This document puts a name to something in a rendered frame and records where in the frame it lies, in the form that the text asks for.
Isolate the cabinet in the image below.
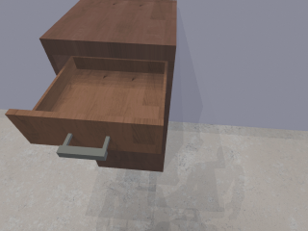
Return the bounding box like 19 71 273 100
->
39 0 177 172

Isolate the drawer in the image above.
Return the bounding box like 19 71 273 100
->
5 56 167 154

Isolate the handle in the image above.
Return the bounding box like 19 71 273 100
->
56 133 111 161

